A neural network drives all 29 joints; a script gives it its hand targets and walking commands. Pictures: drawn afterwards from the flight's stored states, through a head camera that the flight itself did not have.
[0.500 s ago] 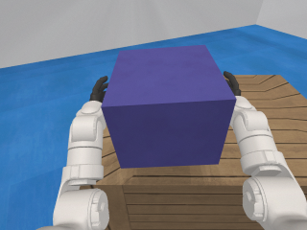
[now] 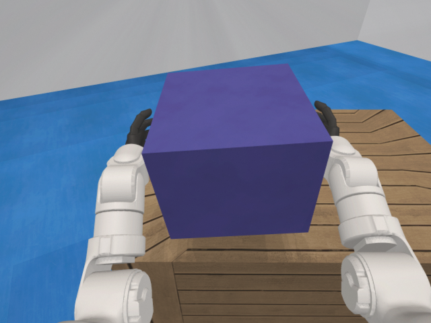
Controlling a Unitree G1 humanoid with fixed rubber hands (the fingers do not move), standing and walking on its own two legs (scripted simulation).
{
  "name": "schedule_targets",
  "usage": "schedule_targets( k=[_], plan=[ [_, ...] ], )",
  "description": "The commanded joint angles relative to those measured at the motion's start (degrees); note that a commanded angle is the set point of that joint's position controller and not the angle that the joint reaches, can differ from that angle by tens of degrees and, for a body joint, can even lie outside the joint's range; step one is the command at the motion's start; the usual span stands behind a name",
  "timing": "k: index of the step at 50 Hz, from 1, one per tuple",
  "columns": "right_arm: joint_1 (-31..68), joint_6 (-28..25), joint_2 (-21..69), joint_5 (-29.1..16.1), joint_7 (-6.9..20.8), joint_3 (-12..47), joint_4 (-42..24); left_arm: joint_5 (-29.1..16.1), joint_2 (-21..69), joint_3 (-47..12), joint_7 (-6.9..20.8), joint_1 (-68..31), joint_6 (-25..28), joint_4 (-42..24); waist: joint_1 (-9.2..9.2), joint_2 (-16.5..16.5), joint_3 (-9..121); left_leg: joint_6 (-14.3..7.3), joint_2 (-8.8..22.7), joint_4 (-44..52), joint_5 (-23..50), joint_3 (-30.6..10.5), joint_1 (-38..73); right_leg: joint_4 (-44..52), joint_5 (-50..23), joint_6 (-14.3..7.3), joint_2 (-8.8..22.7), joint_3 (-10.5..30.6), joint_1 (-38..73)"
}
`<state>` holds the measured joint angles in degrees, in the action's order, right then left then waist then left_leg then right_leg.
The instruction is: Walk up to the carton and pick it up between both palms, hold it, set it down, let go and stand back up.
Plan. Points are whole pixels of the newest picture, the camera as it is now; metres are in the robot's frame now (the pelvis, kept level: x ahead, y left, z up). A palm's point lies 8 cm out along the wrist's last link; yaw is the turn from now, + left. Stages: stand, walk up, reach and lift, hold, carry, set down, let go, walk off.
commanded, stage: hold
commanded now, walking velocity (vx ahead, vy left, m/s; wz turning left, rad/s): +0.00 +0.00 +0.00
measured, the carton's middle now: (232, 146) +0.40 -0.01 +0.18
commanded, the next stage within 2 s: none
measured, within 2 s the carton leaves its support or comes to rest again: neither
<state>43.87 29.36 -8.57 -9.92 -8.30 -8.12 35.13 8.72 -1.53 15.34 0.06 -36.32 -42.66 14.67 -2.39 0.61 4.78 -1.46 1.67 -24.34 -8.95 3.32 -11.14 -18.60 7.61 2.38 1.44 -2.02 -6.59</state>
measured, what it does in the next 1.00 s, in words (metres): stands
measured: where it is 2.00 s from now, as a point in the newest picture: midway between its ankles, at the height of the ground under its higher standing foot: outside the picture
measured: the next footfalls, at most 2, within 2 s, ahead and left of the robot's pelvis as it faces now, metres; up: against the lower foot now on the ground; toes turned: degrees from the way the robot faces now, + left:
none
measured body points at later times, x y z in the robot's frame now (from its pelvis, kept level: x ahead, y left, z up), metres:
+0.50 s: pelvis +0.00 +0.00 +0.00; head -0.07 +0.01 +0.44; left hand +0.37 +0.16 +0.21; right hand +0.38 -0.18 +0.21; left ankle +0.05 +0.10 -0.74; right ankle +0.03 -0.15 -0.74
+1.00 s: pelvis +0.01 +0.00 +0.00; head -0.07 +0.01 +0.44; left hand +0.38 +0.16 +0.21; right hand +0.39 -0.18 +0.21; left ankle +0.05 +0.10 -0.74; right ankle +0.03 -0.15 -0.74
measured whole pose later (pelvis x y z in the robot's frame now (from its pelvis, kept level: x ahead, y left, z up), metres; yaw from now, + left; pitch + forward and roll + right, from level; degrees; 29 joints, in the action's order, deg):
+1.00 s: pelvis +0.01 +0.00 +0.00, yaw +0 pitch -4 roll -2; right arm 43.1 28.6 -8.6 -9.9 -8.1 -8.1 35.0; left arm 8.5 -1.5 15.0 -0.5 -36.5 -42.8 14.7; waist -2.4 0.6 6.6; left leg -1.5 1.7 -24.3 -9.4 3.3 -11.1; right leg -18.5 8.1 2.4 1.4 -1.9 -6.5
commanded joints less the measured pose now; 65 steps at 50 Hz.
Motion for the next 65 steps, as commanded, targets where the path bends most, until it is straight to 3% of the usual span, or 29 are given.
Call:
schedule_targets(
  k=[1, 3, 5, 6, 7, 9, 12, 16, 17, 18, 20, 23, 24, 27, 30, 32, 34, 41, 43, 44, 45, 46, 48, 53, 56, 57, 58, 64, 65],
  plan=[
    [54.39, -5.68, 37.71, -10.51, 9.53, 23.79, -24.65, -11.24, 30.7, -28.67, 7.3, -55.97, 5.39, -18.76, 0.13, -0.84, 30.22, 2.63, -2.37, 5.94, 8.16, -4.08, 13.69, 2.46, -1.49, -2.07, -6.18, 0.45, 3.3],
    [54.06, -5.53, 37.74, -10.77, 9.62, 23.29, -22.15, -10.82, 30.66, -28.69, 6.86, -56.66, 5.18, -17.54, 0.11, 1.08, 29.27, 2.74, -2.57, 5.7, 7.89, -3.71, 14.07, 2.67, -1.12, -1.7, -6.17, 0.51, 2.46],
    [55.84, -6.12, 39.2, -11.86, 9.59, 25.68, -27.9, -12.51, 31.32, -30.74, 6.3, -58.88, 6.07, -23.52, 0.94, 0.44, 34.7, 2.98, -2.52, 4.54, 12.63, -4.56, 16.07, 2.01, -3.98, -1.82, -6.62, 0.78, 3.42],
    [55.84, -5.85, 38.48, -12.72, 9.69, 25.55, -26.46, -12.66, 30.89, -30.47, 5.76, -60.29, 6.38, -23.96, 1.05, 1.48, 34.3, 2.89, -2.5, 4.48, 12.43, -4.46, 17.07, 2.04, -3.27, -1.76, -6.49, 0.51, 1.6],
    [54.78, -5.5, 38.8, -12.43, 9.42, 26.52, -26.09, -11.2, 30.53, -28.89, 5.76, -55.69, 5.62, -20.7, 1.75, -0.24, 31.76, 2.37, -3.08, 4.16, 13.39, -4.28, 15.96, 2.58, -3.92, -1.49, -6.45, 0.98, 3.1],
    [54.03, -5.52, 38.25, -12.49, 9.24, 26.17, -26.02, -12.25, 31.83, -30.93, 5.77, -56.24, 5.38, -22.1, 0.31, 1.19, 32.18, 3.44, -2.76, 3.99, 14.72, -4.29, 16.66, 2.18, -5.58, -1.75, -6.69, 0.27, 2.88],
    [53.68, -4.52, 37.27, -11.79, 8.7, 25.85, -26.09, -10.96, 30.82, -28.53, 6.72, -51.95, 4.52, -17.57, 0.14, -1.53, 28.58, 2.53, -3.25, 4.37, 12.49, -3.97, 14.56, 3.01, -4.8, -1.17, -6.53, 0.92, 3.68],
    [52.98, -4.7, 36.6, -11.89, 8.47, 25.7, -25.07, -8.56, 31.04, -26.67, 7.45, -49.87, 3.93, -16.96, 1.19, -0.73, 24.65, 2.9, -3.02, 4.97, 12.91, -3.85, 13.74, 3.02, -4.66, -1.63, -6.59, 1.18, 4.57],
    [52.36, -4.18, 36.09, -11.49, 8.53, 24.37, -23.21, -9.38, 30.76, -27.17, 7.84, -52.73, 3.96, -17.92, -0.36, -0.42, 24.17, 3.24, -2.66, 5.12, 12.02, -3.94, 13.57, 2.75, -4.2, -1.93, -6.62, 1.21, 4.58],
    [53.68, -4.43, 36.24, -11.26, 8.52, 24.54, -24.49, -9.11, 31.53, -27.59, 7.94, -51.21, 3.81, -16.77, -0.07, 0.02, 25.57, 3.24, -2.54, 5.13, 12.79, -3.88, 14.63, 3.17, -3.93, -1.9, -6.47, 1.0, 3.62],
    [51.42, -3.82, 34.77, -10.05, 8.5, 22.35, -19.22, -7.67, 29.87, -25.8, 8.28, -52.75, 3.62, -15.21, -0.76, -0.25, 19.61, 2.96, -2.99, 6.47, 7.51, -3.34, 11.76, 3.54, -0.18, -1.8, -6.17, 1.02, 3.8],
    [54.06, -4.2, 36.17, -9.01, 8.8, 21.97, -18.95, -7.46, 29.73, -24.0, 9.19, -54.02, 3.68, -11.78, 0.28, -2.3, 18.76, 2.07, -2.83, 8.05, 1.45, -2.78, 8.93, 3.84, 3.44, -2.01, -5.79, 1.08, 3.3],
    [53.63, -4.4, 35.66, -9.16, 9.12, 21.97, -17.7, -7.1, 29.9, -24.45, 9.22, -53.76, 3.69, -12.0, 0.07, -0.41, 18.6, 2.19, -2.64, 8.26, 1.42, -3.34, 8.93, 3.36, 3.52, -1.9, -5.7, 0.72, 3.09],
    [55.54, -5.61, 37.29, -10.3, 9.63, 22.33, -21.91, -9.12, 30.66, -26.42, 8.44, -55.15, 4.54, -15.85, 0.9, 0.17, 26.02, 2.23, -2.4, 7.11, 4.77, -3.42, 11.4, 2.52, 0.58, -1.87, -6.27, 0.37, 3.92],
    [55.86, -6.23, 37.67, -10.13, 9.92, 22.66, -22.02, -10.68, 31.53, -28.94, 7.48, -58.63, 5.42, -18.28, -0.01, 2.01, 29.47, 2.98, -1.75, 6.4, 6.22, -4.33, 13.44, 2.36, 0.56, -2.29, -6.39, 0.19, 1.91],
    [55.55, -6.04, 36.35, -10.29, 10.08, 22.34, -22.99, -10.94, 31.98, -29.51, 7.18, -57.39, 5.15, -18.18, -0.58, 0.81, 29.75, 2.84, -2.26, 6.74, 5.19, -4.36, 12.84, 2.51, 0.88, -2.24, -6.64, 0.26, 2.63],
    [57.35, -6.42, 38.65, -10.84, 9.96, 24.17, -25.03, -11.41, 31.33, -29.62, 6.53, -57.36, 5.64, -17.94, 0.86, 0.68, 32.02, 2.51, -2.47, 5.57, 8.35, -4.0, 14.13, 2.78, -1.29, -1.91, -6.18, 0.59, 2.53],
    [53.46, -5.67, 36.89, -12.14, 8.76, 25.91, -26.49, -10.83, 31.05, -28.81, 6.84, -52.86, 4.86, -19.59, 0.04, -0.01, 30.03, 3.23, -3.35, 3.84, 15.95, -3.57, 16.2, 2.6, -6.45, -1.4, -6.71, 0.09, 4.32],
    [52.58, -4.78, 36.17, -11.68, 8.47, 24.95, -25.07, -9.99, 30.47, -27.8, 7.33, -50.72, 4.3, -16.29, 0.28, -0.28, 25.83, 3.0, -3.29, 4.75, 13.34, -3.8, 14.06, 3.07, -4.6, -1.33, -6.49, 0.6, 3.92],
    [52.57, -5.17, 37.49, -12.31, 8.2, 26.17, -27.83, -10.03, 30.96, -28.27, 7.29, -49.67, 4.33, -19.09, 0.34, -1.73, 28.21, 2.73, -3.3, 4.04, 15.78, -3.64, 14.88, 2.27, -8.02, -1.42, -6.7, 0.5, 6.18],
    [51.0, -3.85, 35.58, -11.53, 8.1, 24.08, -22.35, -8.89, 29.21, -26.06, 7.96, -50.56, 3.7, -15.96, -0.14, -0.71, 22.34, 2.82, -3.42, 5.18, 11.58, -3.62, 13.01, 3.16, -3.43, -1.54, -6.4, 0.99, 4.39],
    [52.21, -4.58, 36.21, -11.43, 8.34, 24.93, -24.74, -9.51, 30.07, -28.22, 7.7, -53.02, 4.26, -20.24, -0.7, -0.04, 27.21, 3.1, -3.17, 4.63, 14.3, -3.64, 15.23, 2.73, -5.46, -1.37, -6.3, 0.7, 4.91],
    [52.93, -4.39, 35.53, -11.56, 8.44, 24.37, -22.78, -8.48, 30.36, -26.62, 8.2, -51.98, 3.82, -16.21, 0.46, 0.05, 23.02, 2.59, -3.07, 5.88, 8.38, -3.51, 12.92, 3.29, -0.96, -1.65, -6.32, 0.77, 3.59],
    [53.25, -4.7, 36.18, -11.12, 8.45, 24.17, -24.91, -9.25, 30.99, -27.81, 8.18, -52.86, 4.03, -17.89, -0.17, -0.29, 26.33, 3.1, -2.51, 5.11, 11.79, -3.86, 14.64, 2.93, -3.07, -1.94, -6.37, 0.66, 3.93],
    [52.58, -4.12, 36.28, -10.72, 8.47, 23.56, -20.68, -8.6, 29.96, -25.87, 8.24, -53.34, 3.96, -16.31, 0.03, -0.33, 23.68, 2.92, -3.14, 5.73, 8.82, -3.37, 13.1, 3.46, -1.73, -1.68, -6.05, 1.06, 4.09],
    [53.99, -5.34, 37.13, -11.49, 8.57, 24.9, -26.08, -9.88, 31.45, -28.22, 7.93, -53.43, 4.55, -20.23, -0.18, -0.96, 28.93, 3.05, -2.62, 5.05, 12.8, -3.55, 14.76, 2.57, -5.15, -1.82, -6.61, 0.3, 5.85],
    [54.42, -4.98, 36.51, -11.58, 8.56, 23.98, -26.0, -9.78, 30.55, -27.59, 7.86, -53.39, 4.37, -17.9, -0.09, -1.14, 27.88, 2.84, -2.77, 5.34, 10.54, -3.61, 14.3, 2.73, -3.25, -1.69, -6.45, 0.35, 4.6],
    [53.05, -4.94, 35.97, -11.81, 9.09, 23.73, -22.79, -9.07, 31.33, -28.66, 7.35, -53.47, 4.06, -18.51, 0.03, 2.39, 27.05, 3.61, -2.5, 5.1, 12.21, -3.81, 15.33, 2.79, -2.68, -2.13, -6.59, 0.81, 3.25],
    [53.75, -4.61, 35.36, -10.51, 9.0, 22.69, -22.2, -8.89, 30.93, -27.9, 7.64, -52.84, 3.74, -15.53, -0.79, -0.16, 24.26, 3.2, -2.59, 5.64, 9.25, -3.72, 13.36, 3.22, -1.11, -1.8, -6.4, 0.82, 3.39]
  ],
)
